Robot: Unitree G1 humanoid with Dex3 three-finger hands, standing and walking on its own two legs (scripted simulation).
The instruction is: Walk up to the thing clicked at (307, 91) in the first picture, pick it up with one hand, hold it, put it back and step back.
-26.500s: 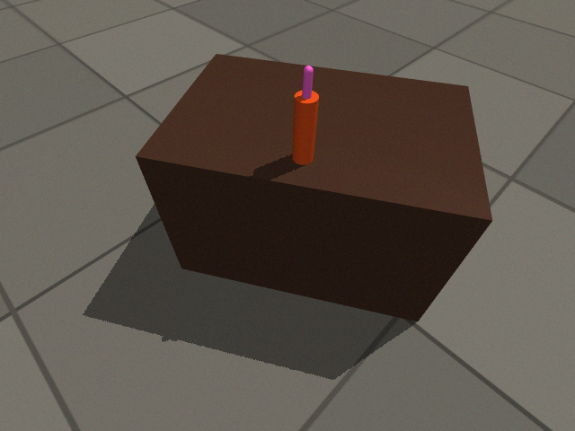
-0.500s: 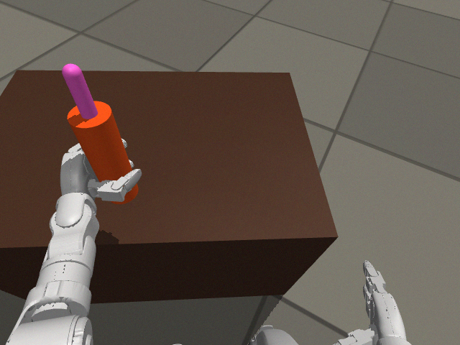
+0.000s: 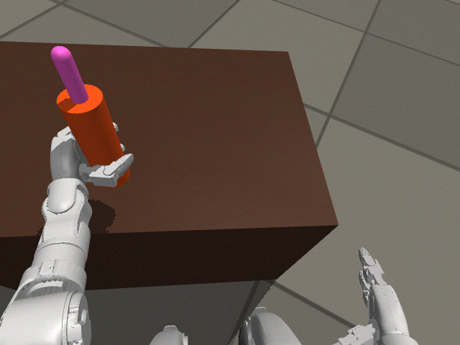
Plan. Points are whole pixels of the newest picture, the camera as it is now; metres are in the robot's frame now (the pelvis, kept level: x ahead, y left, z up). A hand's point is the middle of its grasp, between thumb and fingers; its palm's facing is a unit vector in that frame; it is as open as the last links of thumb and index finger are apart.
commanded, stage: lower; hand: left
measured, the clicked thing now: (93, 127) +0.44 +0.19 +0.11
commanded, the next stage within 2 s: loosen in 1.00 s
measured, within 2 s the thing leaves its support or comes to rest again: rests again in 1.54 s
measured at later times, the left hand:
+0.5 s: hand (113, 169) +0.44 +0.19 -0.02, palm faces +0.15 -0.99 +0.00, open 8.5 cm
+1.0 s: hand (119, 176) +0.44 +0.19 -0.06, palm faces +0.14 -0.99 -0.02, open 8.5 cm
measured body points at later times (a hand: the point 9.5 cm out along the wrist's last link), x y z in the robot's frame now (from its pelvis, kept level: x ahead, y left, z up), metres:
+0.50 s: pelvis -0.01 +0.00 -0.03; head +0.11 +0.04 +0.41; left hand +0.43 +0.24 -0.02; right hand +0.15 -0.26 -0.03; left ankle -0.01 +0.11 -0.69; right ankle +0.05 -0.14 -0.69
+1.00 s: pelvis -0.01 +0.00 -0.05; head +0.12 +0.04 +0.38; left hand +0.43 +0.24 -0.05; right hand +0.15 -0.26 -0.04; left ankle -0.01 +0.11 -0.69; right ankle +0.05 -0.14 -0.69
